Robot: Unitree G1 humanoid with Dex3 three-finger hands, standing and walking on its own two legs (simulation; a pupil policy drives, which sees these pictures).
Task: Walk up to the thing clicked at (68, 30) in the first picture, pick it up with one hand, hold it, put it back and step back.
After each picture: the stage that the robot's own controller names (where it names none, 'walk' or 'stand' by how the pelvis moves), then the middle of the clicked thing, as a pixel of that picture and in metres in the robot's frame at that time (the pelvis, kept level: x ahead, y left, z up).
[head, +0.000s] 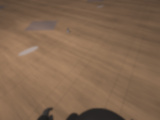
stand; (68, 30) +2.26 +0.76 -0.72
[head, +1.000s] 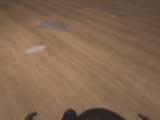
walk; (78, 34) +2.18 +0.36 -0.69
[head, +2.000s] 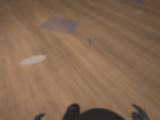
walk; (89, 41) +1.55 +0.08 -0.70
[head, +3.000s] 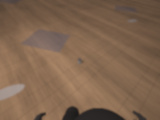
walk; (79, 61) +1.03 +0.18 -0.71
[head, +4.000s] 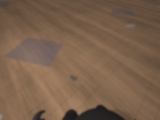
walk; (72, 78) +0.67 +0.23 -0.71
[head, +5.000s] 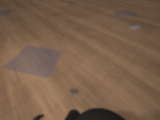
walk; (72, 91) +0.47 +0.23 -0.71
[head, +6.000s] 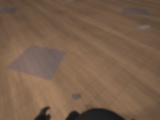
stand; (74, 97) +0.37 +0.20 -0.72
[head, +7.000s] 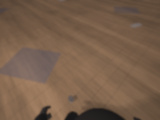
stand; (71, 99) +0.33 +0.23 -0.71
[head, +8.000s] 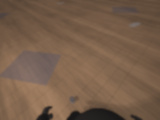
stand; (72, 99) +0.33 +0.25 -0.72
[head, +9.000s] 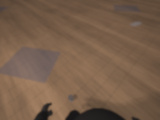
stand; (70, 98) +0.33 +0.24 -0.72
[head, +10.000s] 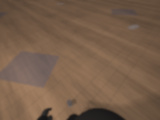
stand; (69, 103) +0.30 +0.25 -0.73
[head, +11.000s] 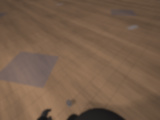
stand; (69, 103) +0.30 +0.26 -0.73
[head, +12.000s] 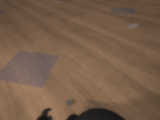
stand; (69, 103) +0.29 +0.26 -0.73
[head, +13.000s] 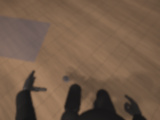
go down; (66, 79) +0.34 +0.26 -0.53
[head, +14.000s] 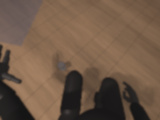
go down; (62, 66) +0.38 +0.30 -0.33
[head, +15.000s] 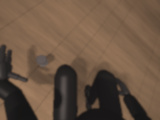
close in; (42, 61) +0.34 +0.33 -0.25
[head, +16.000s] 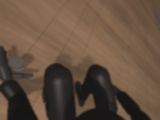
close; (17, 64) +0.33 +0.34 -0.21
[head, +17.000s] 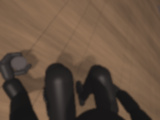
lift; (20, 64) +0.32 +0.34 -0.21
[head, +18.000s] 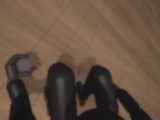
lift; (25, 66) +0.31 +0.32 -0.21
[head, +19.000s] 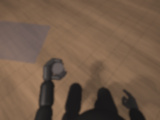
lift; (59, 71) +0.32 +0.22 +0.00
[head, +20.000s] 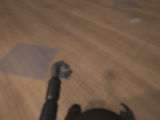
hold; (65, 72) +0.33 +0.19 +0.02
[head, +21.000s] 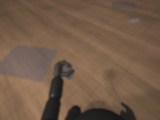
hold; (68, 71) +0.34 +0.18 +0.02
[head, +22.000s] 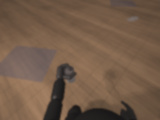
crouch; (70, 74) +0.33 +0.16 +0.00
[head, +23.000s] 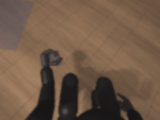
crouch; (55, 59) +0.39 +0.26 -0.10
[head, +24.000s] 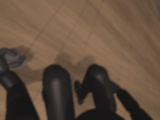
lower; (15, 59) +0.36 +0.35 -0.22
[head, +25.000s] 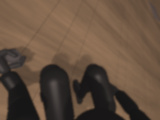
lower; (15, 59) +0.36 +0.34 -0.22
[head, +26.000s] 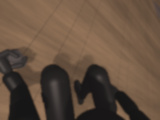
lower; (17, 59) +0.35 +0.34 -0.21
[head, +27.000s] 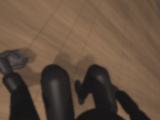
lower; (18, 60) +0.35 +0.35 -0.21
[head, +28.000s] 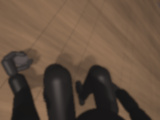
loosen; (22, 61) +0.34 +0.34 -0.21
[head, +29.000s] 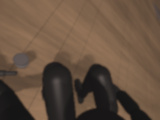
withdraw; (21, 61) +0.34 +0.33 -0.21
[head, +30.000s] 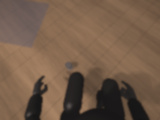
walk; (69, 66) +0.40 +0.26 -0.39
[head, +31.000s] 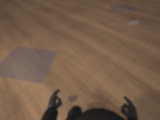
stand; (70, 99) +0.33 +0.21 -0.66
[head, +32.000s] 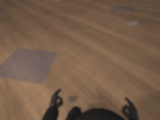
stand; (70, 99) +0.33 +0.23 -0.67
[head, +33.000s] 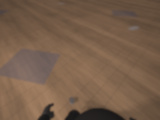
stand; (71, 100) +0.34 +0.21 -0.70
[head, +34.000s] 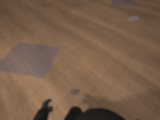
walk; (73, 92) +0.37 +0.19 -0.70
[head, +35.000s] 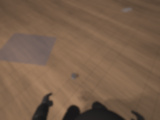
walk; (73, 76) +0.56 +0.20 -0.71
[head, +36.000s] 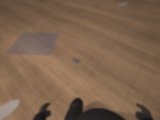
walk; (75, 61) +0.86 +0.30 -0.69
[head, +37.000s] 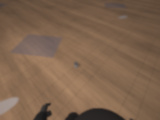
stand; (76, 64) +0.93 +0.26 -0.72
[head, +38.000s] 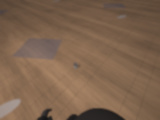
stand; (75, 65) +0.94 +0.29 -0.73
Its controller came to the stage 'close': yes
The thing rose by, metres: 0.72
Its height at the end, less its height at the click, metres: +0.00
